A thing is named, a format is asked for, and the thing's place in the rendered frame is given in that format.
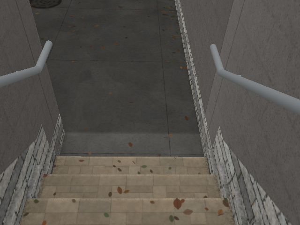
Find stairs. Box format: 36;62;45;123
19;156;235;225

